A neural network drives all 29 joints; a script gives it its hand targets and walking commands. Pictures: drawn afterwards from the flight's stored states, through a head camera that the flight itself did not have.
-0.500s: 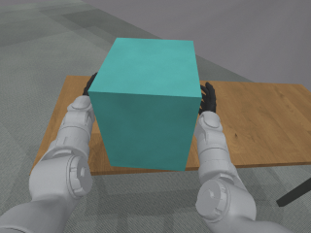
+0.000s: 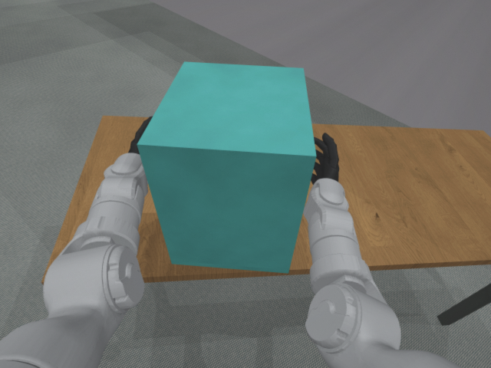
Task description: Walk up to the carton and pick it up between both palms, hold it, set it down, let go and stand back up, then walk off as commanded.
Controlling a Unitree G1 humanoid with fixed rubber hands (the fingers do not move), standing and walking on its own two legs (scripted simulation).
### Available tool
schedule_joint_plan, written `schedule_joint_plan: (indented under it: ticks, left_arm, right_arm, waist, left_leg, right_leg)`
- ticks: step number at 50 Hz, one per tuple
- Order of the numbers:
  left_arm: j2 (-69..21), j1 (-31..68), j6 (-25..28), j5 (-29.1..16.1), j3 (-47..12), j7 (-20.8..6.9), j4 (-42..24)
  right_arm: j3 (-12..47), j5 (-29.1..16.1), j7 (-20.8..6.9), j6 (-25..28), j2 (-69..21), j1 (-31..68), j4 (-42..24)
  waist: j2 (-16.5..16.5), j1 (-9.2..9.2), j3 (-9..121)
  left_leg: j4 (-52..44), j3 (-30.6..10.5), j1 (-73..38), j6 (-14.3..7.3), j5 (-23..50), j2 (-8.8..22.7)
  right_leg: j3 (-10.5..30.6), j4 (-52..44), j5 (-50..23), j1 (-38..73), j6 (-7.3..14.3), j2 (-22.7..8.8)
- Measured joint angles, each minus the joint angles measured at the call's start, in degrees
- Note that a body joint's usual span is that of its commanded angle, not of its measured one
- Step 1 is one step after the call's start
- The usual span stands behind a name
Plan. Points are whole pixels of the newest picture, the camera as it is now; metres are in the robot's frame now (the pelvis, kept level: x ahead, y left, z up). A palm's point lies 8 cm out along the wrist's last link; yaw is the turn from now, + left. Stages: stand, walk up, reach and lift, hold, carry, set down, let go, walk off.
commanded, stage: set down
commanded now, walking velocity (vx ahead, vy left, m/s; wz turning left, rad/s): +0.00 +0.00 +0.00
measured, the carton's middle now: (236, 167) +0.44 +0.01 +0.09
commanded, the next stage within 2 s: none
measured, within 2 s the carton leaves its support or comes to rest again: neither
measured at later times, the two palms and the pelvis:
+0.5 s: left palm (145, 151) +0.45 +0.17 +0.11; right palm (317, 183) +0.39 -0.14 +0.10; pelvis +0.02 +0.00 +0.00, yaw +0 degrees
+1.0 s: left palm (153, 160) +0.46 +0.16 +0.08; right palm (315, 198) +0.39 -0.14 +0.06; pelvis +0.02 +0.00 +0.00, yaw +0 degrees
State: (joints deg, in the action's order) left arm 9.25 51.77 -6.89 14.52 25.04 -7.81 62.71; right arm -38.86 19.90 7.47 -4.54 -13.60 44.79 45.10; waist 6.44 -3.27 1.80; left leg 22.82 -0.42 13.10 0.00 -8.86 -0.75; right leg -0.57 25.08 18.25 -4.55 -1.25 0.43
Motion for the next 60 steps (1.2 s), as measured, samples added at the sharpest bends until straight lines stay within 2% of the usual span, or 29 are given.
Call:
schedule_joint_plan:
  ticks: [22, 40, 60]
  left_arm:
    - [0.0, 0.0, 1.6, 0.4, 0.0, -1.0, 0.2]
    - [-0.2, 0.0, 3.7, 2.9, 0.7, -2.1, 0.2]
    - [-0.6, 0.0, 11.1, 3.6, 2.0, -2.7, 0.8]
  right_arm:
    - [-0.1, 0.5, 0.8, 3.5, -1.4, -2.9, 0.0]
    - [-0.6, 1.9, 1.1, 8.2, -2.1, -4.7, 0.9]
    - [-1.3, 3.3, 1.6, 17.3, -2.1, -5.3, 2.6]
  waist:
    - [0.0, 0.0, 0.0]
    - [0.0, 0.0, -1.5]
    - [-0.1, 0.0, -1.6]
  left_leg:
    - [0.0, 0.0, 0.0, 0.0, -1.5, 0.0]
    - [0.0, 0.0, 0.4, 0.0, -1.8, 0.0]
    - [0.0, 0.1, 6.8, 0.2, -0.2, 0.0]
  right_leg:
    - [0.0, 0.0, 0.0, -0.1, -0.8, -0.1]
    - [0.0, 0.0, 0.3, -0.5, -0.8, -0.1]
    - [0.0, 0.0, 0.6, -6.8, -0.1, 0.0]
